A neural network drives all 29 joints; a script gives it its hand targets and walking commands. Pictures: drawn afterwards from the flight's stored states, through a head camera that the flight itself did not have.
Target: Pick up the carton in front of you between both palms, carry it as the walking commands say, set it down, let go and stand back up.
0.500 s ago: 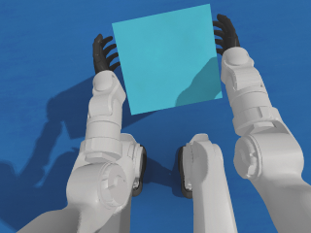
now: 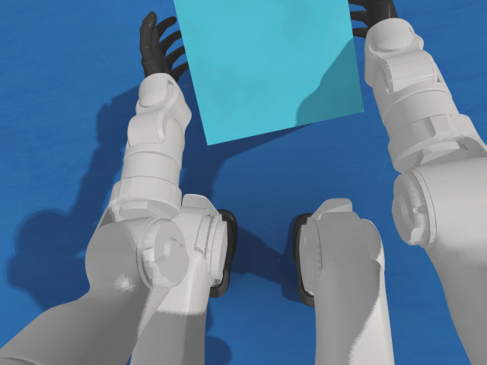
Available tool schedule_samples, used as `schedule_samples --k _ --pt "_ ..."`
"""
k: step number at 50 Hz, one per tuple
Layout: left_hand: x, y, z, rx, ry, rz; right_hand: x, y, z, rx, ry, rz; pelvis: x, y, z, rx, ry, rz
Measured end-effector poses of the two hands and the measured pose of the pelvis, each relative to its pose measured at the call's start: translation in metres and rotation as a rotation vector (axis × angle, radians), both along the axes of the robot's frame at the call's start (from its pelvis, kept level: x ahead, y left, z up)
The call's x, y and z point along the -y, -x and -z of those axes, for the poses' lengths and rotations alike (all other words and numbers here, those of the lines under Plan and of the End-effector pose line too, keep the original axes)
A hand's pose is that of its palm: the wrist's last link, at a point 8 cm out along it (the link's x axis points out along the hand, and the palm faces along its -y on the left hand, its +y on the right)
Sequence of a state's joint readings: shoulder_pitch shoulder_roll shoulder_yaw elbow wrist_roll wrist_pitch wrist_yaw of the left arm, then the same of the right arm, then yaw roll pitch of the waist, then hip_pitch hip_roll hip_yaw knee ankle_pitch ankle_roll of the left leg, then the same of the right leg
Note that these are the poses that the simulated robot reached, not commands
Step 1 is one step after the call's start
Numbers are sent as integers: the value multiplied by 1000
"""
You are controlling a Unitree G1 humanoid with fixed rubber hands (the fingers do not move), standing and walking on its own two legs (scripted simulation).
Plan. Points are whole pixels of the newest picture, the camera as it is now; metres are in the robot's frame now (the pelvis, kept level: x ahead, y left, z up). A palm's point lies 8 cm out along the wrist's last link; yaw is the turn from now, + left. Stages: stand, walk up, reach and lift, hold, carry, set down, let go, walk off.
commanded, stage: set down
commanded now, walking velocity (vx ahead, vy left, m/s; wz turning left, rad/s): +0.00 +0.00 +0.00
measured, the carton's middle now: (267, 70) +0.52 -0.03 -0.24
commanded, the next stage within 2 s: none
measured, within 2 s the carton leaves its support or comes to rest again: rests again in 0.34 s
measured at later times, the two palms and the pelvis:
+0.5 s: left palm (154, 73) +0.51 +0.13 -0.15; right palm (366, 25) +0.55 -0.17 -0.16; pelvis +0.00 +0.01 -0.01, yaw +1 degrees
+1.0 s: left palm (156, 83) +0.51 +0.14 -0.17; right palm (370, 41) +0.54 -0.18 -0.19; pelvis +0.00 +0.00 -0.02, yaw +1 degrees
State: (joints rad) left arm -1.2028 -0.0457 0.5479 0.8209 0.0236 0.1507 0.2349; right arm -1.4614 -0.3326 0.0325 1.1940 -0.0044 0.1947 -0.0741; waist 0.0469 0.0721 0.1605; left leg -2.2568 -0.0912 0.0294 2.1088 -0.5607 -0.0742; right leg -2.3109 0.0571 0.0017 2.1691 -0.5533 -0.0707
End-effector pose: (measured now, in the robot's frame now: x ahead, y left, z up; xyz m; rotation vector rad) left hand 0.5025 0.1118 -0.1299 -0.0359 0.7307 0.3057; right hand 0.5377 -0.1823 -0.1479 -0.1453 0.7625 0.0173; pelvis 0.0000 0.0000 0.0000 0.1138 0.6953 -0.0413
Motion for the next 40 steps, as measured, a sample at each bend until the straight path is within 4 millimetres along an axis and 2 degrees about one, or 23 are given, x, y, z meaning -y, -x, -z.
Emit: schedule_samples --k 19,40 --pt "-19 -7 19 -42 13 51 -11 -7 9 2 -45 -22 -6 2 11 15 23 -32" --pt "-22 -16 28 -32 26 85 -10 -13 20 23 -98 -28 -6 -8 14 11 15 -40"
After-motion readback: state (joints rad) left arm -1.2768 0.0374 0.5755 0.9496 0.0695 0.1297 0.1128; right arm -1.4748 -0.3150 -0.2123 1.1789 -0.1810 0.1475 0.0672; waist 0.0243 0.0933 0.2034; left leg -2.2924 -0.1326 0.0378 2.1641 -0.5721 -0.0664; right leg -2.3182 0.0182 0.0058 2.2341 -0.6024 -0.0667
